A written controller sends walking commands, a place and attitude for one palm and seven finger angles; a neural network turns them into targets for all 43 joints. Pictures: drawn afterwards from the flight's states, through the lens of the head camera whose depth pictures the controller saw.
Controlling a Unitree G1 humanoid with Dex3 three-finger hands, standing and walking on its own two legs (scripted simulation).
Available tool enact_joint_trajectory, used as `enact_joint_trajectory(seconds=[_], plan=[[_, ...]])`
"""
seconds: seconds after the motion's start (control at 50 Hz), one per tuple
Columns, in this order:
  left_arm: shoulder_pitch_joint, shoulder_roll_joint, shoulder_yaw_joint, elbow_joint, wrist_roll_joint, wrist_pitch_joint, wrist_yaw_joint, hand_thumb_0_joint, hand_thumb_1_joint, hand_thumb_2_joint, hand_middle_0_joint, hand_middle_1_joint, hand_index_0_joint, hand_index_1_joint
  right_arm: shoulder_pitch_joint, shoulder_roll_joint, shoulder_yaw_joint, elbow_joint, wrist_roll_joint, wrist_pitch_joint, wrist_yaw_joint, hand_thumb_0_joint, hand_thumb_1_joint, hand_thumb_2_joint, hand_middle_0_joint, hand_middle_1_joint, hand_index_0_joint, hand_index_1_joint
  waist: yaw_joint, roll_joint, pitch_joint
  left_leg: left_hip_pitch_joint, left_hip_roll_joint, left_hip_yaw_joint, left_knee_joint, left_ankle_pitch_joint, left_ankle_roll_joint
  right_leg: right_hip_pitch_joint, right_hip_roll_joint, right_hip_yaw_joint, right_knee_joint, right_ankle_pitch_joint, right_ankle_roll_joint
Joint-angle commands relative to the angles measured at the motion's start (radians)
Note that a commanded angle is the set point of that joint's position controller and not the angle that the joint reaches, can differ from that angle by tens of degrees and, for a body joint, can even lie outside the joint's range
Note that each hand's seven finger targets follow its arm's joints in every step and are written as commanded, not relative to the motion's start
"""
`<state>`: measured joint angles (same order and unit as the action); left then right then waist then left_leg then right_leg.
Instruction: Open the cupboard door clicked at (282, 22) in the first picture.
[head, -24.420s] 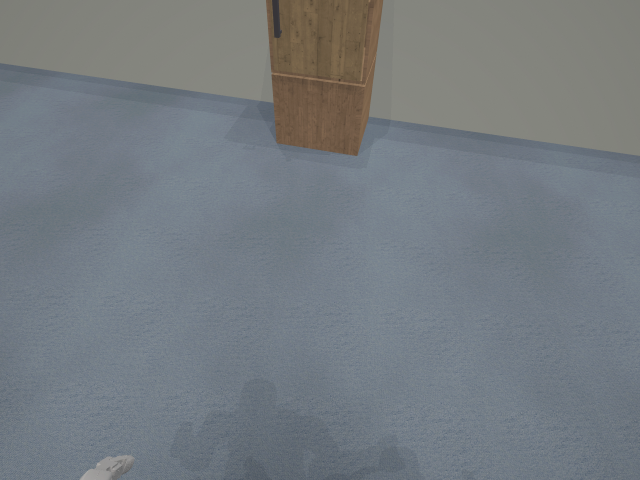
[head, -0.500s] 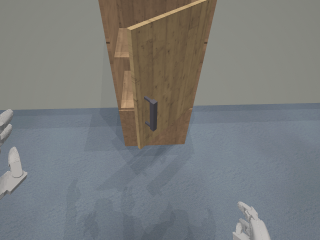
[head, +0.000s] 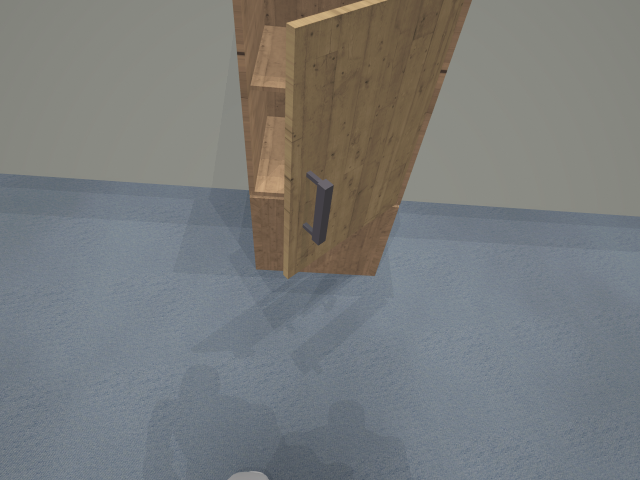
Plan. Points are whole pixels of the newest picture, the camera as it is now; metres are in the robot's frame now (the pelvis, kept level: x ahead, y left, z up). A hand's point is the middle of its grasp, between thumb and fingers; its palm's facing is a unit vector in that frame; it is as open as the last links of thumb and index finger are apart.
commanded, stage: let the arm hang, fingers relaxed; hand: left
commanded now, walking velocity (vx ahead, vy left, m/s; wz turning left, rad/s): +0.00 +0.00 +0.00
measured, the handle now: (315, 208) +0.60 +0.04 -0.09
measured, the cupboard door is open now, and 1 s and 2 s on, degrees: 43 43 43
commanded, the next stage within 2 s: look to check the result in 0.68 s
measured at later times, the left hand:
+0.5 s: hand out of the picture +0.01 +0.16 -0.17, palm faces +0.03 -0.98 -0.20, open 7.4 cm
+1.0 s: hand out of the picture +0.01 +0.14 -0.17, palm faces +0.05 -0.98 -0.19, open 7.4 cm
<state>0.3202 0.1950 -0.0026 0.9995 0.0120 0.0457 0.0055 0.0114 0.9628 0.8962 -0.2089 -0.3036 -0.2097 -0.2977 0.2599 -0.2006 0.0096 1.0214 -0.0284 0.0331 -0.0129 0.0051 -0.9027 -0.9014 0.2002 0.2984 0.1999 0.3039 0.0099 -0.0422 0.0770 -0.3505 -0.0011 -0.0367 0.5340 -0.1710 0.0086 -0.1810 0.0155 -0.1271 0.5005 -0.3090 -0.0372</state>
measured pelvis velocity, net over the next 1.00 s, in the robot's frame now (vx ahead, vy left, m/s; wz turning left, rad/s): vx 0.04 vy -0.02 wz -0.01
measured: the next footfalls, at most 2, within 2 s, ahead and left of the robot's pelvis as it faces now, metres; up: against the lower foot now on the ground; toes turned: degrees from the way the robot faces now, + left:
none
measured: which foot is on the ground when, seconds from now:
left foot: down 0.00-1.00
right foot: down 0.00-1.00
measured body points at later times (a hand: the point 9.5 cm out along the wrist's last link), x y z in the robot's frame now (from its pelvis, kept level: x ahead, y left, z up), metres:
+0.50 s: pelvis +0.02 -0.01 +0.01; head +0.02 -0.01 +0.45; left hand +0.01 +0.22 -0.15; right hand +0.01 -0.22 -0.16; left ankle +0.07 +0.11 -0.73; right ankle -0.02 -0.09 -0.73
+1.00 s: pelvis +0.04 -0.02 +0.01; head +0.06 -0.03 +0.46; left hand +0.01 +0.20 -0.15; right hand +0.03 -0.24 -0.16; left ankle +0.07 +0.11 -0.73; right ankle -0.02 -0.09 -0.73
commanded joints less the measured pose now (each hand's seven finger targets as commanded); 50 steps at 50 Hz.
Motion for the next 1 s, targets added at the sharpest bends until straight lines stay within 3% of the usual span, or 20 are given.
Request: enact_joint_trajectory(seconds=[0.0, 0.06, 0.24, 0.34, 0.46, 0.68, 0.82, 0.98], plan=[[0.04, 0.123, 0.039, 0.011, -0.001, -0.045, 0.011, 0.0, 0.9, 0.9, -0.2, -0.3, -0.2, -0.3, 0.006, -0.108, -0.028, -0.026, 0.008, -0.023, -0.019, 0.0, -0.9, -0.9, 0.2, 0.3, 0.2, 0.3, -0.012, 0.167, -0.073, 0.08, 0.08, -0.107, -0.14, -0.067, 0.033, -0.018, -0.121, 0.154, -0.164, -0.036, -0.038], [0.043, 0.112, 0.038, 0.056, -0.002, -0.048, 0.013, 0.0, 0.9, 0.9, -0.2, -0.3, -0.2, -0.3, 0.042, -0.109, -0.034, 0.005, 0.01, -0.023, -0.023, 0.0, -0.9, -0.9, 0.2, 0.3, 0.2, 0.3, -0.017, 0.081, -0.052, 0.113, 0.082, -0.103, -0.138, -0.05, 0.035, -0.043, -0.12, 0.138, -0.181, -0.049, -0.04], [0.071, 0.073, 0.03, 0.121, -0.004, -0.047, 0.024, 0.0, 0.9, 0.9, -0.2, -0.3, -0.2, -0.3, 0.08, -0.061, -0.027, 0.07, 0.008, -0.024, -0.026, 0.0, -0.9, -0.9, 0.2, 0.3, 0.2, 0.3, -0.016, 0.007, 0.026, 0.111, 0.08, -0.076, -0.155, -0.022, 0.036, -0.07, -0.127, 0.137, -0.197, -0.06, -0.034], [0.069, 0.065, 0.029, 0.129, -0.006, -0.051, 0.029, 0.0, 0.9, 0.9, -0.2, -0.3, -0.2, -0.3, 0.085, -0.038, -0.02, 0.093, 0.007, -0.027, -0.025, 0.0, -0.9, -0.9, 0.2, 0.3, 0.2, 0.3, -0.013, 0.007, 0.025, 0.128, 0.077, -0.06, -0.141, 0.055, 0.032, -0.055, -0.133, 0.134, -0.194, -0.012, -0.03], [0.069, 0.054, 0.033, 0.128, -0.006, -0.051, 0.032, 0.0, 0.9, 0.9, -0.2, -0.3, -0.2, -0.3, 0.082, -0.024, -0.015, 0.101, 0.007, -0.031, -0.028, 0.0, -0.9, -0.9, 0.2, 0.3, 0.2, 0.3, -0.005, 0.072, 0.031, 0.121, 0.079, -0.059, -0.145, 0.09, 0.031, -0.027, -0.128, 0.129, -0.183, 0.032, -0.026], [0.061, 0.035, 0.039, 0.126, -0.008, -0.055, 0.034, 0.0, 0.9, 0.9, -0.2, -0.3, -0.2, -0.3, 0.088, -0.008, -0.018, 0.104, 0.007, -0.034, -0.036, 0.0, -0.9, -0.9, 0.2, 0.3, 0.2, 0.3, -0.01, 0.06, 0.018, 0.133, 0.079, -0.044, -0.126, 0.141, 0.026, 0.011, -0.133, 0.13, -0.191, 0.119, -0.024], [0.071, 0.035, 0.041, 0.124, -0.008, -0.059, 0.038, 0.0, 0.9, 0.9, -0.2, -0.3, -0.2, -0.3, 0.089, -0.013, -0.021, 0.104, 0.009, -0.036, -0.04, 0.0, -0.9, -0.9, 0.2, 0.3, 0.2, 0.3, -0.012, 0.044, -0.02, 0.165, 0.081, -0.033, -0.109, 0.199, 0.027, 0.045, -0.136, 0.122, -0.177, 0.248, -0.017], [0.085, 0.033, 0.039, 0.129, -0.007, -0.058, 0.039, 0.0, 0.9, 0.9, -0.2, -0.3, -0.2, -0.3, 0.079, -0.017, -0.022, 0.105, 0.01, -0.032, -0.042, 0.0, -0.9, -0.9, 0.2, 0.3, 0.2, 0.3, -0.013, 0.03, 0.009, 0.174, 0.083, -0.024, -0.109, 0.188, 0.025, 0.032, -0.132, 0.125, -0.188, 0.257, -0.012]])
